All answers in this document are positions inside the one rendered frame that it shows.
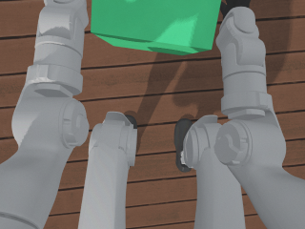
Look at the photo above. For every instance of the right robot upper arm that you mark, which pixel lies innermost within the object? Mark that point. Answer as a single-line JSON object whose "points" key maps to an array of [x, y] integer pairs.
{"points": [[254, 152]]}

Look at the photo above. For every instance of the robot right forearm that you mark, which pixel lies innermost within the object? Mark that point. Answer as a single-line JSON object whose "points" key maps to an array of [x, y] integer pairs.
{"points": [[244, 69]]}

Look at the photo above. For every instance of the right robot hand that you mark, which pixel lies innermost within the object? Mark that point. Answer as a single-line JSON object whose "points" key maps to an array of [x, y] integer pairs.
{"points": [[233, 4]]}

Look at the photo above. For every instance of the left robot upper arm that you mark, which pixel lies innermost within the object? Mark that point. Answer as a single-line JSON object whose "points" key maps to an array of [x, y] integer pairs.
{"points": [[46, 130]]}

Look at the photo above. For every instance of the carton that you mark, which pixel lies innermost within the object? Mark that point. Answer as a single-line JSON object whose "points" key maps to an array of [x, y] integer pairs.
{"points": [[178, 27]]}

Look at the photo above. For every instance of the robot left forearm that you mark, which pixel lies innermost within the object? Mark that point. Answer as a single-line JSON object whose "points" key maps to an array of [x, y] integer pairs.
{"points": [[59, 45]]}

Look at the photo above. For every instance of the robot left foot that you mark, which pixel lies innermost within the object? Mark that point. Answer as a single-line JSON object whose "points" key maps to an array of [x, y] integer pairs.
{"points": [[132, 120]]}

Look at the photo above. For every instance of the right robot thigh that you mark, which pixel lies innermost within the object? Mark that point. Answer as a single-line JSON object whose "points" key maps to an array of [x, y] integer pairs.
{"points": [[219, 203]]}

